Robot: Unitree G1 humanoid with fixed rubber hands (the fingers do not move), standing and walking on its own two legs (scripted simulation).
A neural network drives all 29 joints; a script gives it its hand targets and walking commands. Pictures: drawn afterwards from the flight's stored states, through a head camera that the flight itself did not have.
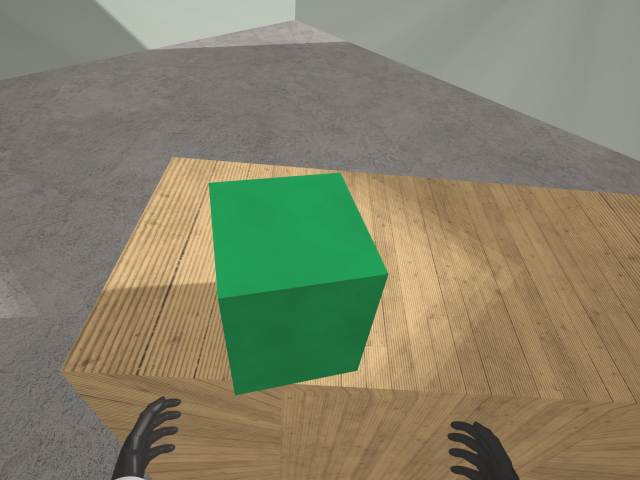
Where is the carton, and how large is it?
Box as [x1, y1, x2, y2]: [209, 173, 387, 394]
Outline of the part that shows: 340,173 209,183 217,293 235,394 333,375 357,369 385,283 387,272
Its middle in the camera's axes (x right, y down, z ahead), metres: -0.05 +0.06 +0.60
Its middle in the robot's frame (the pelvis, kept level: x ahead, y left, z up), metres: +0.41 +0.07 +0.00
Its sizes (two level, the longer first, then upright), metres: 0.210 0.200 0.250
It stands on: a pedestal, 0.66 m high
